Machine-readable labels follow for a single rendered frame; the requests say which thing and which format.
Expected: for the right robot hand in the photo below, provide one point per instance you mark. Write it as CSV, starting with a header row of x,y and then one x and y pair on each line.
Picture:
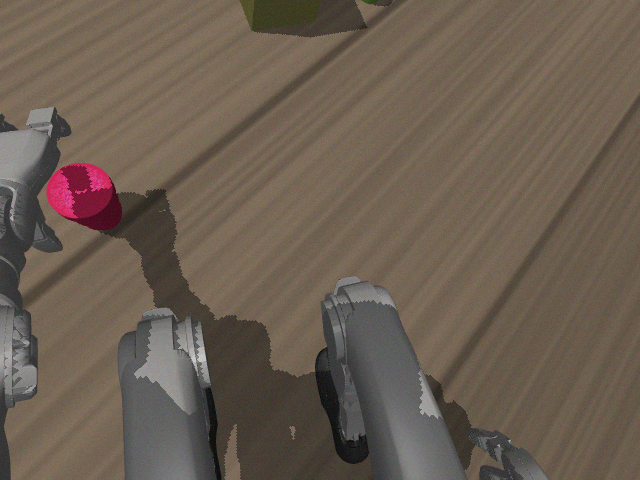
x,y
518,463

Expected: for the left robot foot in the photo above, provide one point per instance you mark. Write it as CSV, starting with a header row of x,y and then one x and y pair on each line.
x,y
212,432

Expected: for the right robot foot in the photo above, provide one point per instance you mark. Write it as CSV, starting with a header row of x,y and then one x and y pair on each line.
x,y
350,451

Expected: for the left robot hand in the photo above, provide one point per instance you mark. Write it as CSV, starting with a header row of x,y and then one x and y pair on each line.
x,y
29,157

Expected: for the left robot arm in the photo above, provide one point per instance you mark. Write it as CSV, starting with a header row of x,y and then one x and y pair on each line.
x,y
18,348

